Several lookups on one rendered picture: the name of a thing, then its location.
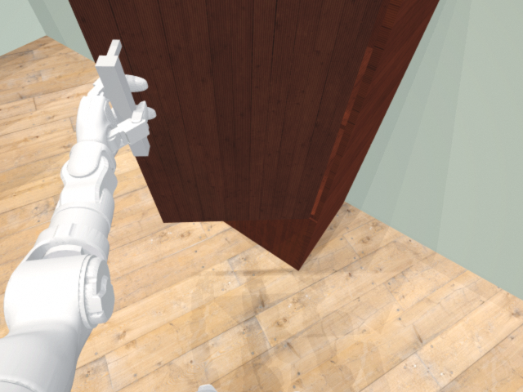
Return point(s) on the robot left upper arm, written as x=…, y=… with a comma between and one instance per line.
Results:
x=52, y=306

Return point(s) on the handle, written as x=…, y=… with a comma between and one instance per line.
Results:
x=115, y=84

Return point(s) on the left robot forearm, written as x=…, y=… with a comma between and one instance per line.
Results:
x=83, y=216

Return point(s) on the robot left hand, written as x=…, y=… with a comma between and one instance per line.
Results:
x=96, y=121

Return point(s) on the cupboard door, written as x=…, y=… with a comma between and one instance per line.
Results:
x=249, y=96

